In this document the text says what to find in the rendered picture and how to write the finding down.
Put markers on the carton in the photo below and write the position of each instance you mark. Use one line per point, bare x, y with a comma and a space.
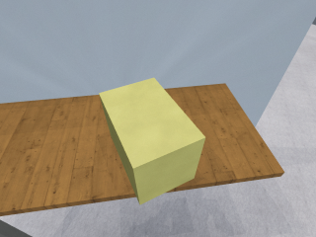
158, 145

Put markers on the table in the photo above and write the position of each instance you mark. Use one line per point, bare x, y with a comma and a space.
57, 153

